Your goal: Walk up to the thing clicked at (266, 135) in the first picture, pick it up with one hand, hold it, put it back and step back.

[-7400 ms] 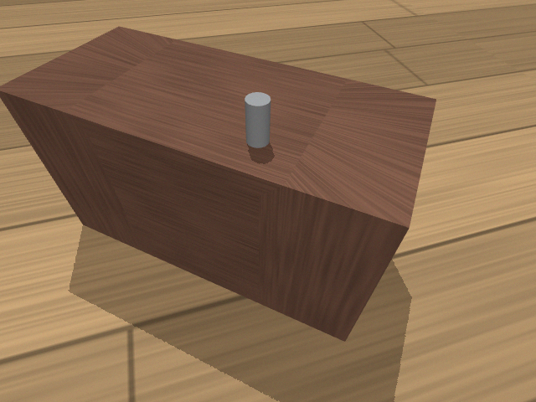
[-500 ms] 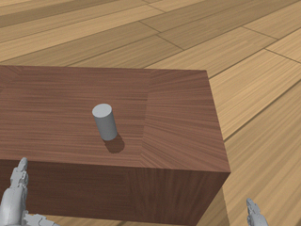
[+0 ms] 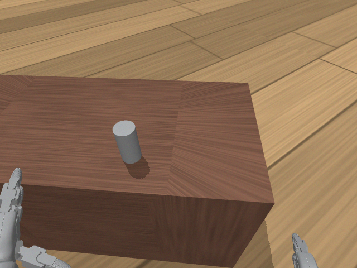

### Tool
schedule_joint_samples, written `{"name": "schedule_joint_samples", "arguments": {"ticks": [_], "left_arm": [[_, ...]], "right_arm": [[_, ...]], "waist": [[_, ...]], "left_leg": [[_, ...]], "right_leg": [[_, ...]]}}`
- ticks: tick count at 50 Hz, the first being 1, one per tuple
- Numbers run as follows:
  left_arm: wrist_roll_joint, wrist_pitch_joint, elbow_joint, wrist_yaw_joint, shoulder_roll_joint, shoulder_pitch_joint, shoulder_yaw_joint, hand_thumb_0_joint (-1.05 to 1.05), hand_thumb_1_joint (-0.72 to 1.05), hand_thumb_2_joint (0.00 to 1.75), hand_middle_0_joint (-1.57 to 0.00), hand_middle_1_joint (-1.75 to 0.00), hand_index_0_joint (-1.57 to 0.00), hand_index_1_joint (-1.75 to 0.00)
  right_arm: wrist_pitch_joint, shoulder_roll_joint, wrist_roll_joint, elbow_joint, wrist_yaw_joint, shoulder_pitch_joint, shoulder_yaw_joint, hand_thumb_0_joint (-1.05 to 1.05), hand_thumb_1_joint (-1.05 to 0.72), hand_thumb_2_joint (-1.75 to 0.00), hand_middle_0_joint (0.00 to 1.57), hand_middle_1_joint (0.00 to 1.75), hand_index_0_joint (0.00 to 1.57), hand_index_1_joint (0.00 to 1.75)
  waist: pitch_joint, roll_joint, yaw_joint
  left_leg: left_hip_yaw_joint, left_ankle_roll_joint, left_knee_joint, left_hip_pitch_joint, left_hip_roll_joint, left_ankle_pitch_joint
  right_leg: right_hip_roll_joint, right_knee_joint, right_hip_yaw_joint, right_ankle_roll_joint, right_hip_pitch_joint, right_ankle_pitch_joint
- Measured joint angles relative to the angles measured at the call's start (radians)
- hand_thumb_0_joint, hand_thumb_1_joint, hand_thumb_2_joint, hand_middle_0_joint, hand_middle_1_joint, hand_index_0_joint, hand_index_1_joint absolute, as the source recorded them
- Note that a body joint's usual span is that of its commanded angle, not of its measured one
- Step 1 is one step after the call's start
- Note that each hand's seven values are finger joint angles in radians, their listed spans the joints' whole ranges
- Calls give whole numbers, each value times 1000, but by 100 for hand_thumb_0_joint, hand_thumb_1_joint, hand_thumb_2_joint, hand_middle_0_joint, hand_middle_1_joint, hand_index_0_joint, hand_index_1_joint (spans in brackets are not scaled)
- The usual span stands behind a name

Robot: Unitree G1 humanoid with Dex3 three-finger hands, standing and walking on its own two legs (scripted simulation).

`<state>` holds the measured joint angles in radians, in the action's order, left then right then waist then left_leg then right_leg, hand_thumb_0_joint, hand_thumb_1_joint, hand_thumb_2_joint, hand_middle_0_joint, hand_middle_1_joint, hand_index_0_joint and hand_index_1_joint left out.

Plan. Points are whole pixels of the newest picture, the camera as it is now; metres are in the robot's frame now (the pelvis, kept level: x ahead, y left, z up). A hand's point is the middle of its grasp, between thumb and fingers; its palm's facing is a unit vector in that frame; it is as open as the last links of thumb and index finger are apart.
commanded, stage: rise first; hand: left
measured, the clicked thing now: (128, 142) +0.47 +0.18 -0.02
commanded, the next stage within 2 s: go down in 0.14 s
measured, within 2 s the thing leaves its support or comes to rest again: neither
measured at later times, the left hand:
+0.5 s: hand (38, 214) +0.20 +0.28 +0.08, palm faces +0.35 -0.87 -0.34, open 17.5 cm
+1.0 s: hand (33, 168) +0.30 +0.33 +0.09, palm faces +0.16 -0.99 -0.07, open 17.4 cm
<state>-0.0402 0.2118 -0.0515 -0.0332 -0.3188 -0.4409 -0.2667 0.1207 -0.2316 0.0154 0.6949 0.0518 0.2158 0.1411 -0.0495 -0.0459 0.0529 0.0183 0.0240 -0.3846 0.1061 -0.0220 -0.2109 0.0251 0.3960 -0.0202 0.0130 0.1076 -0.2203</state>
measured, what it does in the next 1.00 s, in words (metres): stands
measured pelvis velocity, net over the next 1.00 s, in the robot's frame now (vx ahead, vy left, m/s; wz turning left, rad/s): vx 0.00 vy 0.01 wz -0.01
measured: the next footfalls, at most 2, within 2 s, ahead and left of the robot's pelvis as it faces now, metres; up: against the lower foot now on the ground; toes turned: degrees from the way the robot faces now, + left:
none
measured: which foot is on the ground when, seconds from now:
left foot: down 0.00-1.00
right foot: down 0.00-1.00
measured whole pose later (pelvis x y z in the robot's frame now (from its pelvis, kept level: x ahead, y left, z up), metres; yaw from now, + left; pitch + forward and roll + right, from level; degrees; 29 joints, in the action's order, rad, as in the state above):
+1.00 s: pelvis +0.00 +0.01 -0.01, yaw +0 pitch +2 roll +0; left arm -0.28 0.22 0.64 0.47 -0.51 0.19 -0.51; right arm 0.12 -0.22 0.03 0.77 0.09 0.17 0.04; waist 0.04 0.00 0.00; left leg 0.01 0.01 -0.51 0.28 -0.02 -0.26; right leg 0.03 0.48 -0.01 0.03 0.27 -0.24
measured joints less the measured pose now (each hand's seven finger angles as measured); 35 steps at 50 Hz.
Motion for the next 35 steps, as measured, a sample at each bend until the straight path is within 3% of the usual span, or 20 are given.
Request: {"name": "schedule_joint_samples", "arguments": {"ticks": [13, 23, 28, 35], "left_arm": [[-1, 29, -39, 4, -6, -14, -12, -1, -56, 6, -7, -5, -5, -6], [-24, 68, 36, 62, 17, 62, -60, -1, -57, 2, -8, -5, -7, -6], [-70, 67, 150, 126, -13, 184, -105, -1, -57, 2, -8, -5, -7, -6], [-147, 44, 354, 275, -91, 380, -157, -1, -56, 2, -8, -5, -7, -5]], "right_arm": [[3, 2, 4, -24, -7, 12, 6, -1, 52, -6, 6, 6, 6, 5], [-17, -2, -8, -26, -20, 4, 14, -1, 52, -6, 6, 6, 6, 5], [-21, -6, 0, 15, -7, -23, 9, -1, 52, -5, 6, 5, 6, 5], [-24, 5, 13, 54, 17, -53, -26, -1, 53, -5, 6, 5, 5, 5]], "waist": [[-2, 1, 3], [30, 10, -3], [42, 19, -13], [56, 33, -34]], "left_leg": [[-1, -1, 0, -4, 2, -2], [8, -2, -75, 57, 5, -37], [14, -3, -103, 86, 8, -47], [11, -5, -117, 118, 7, -49]], "right_leg": [[2, -1, 0, 2, -4, -1], [5, 65, -7, 4, 49, -35], [8, 92, -12, 5, 75, -46], [7, 101, -8, 5, 105, -44]]}}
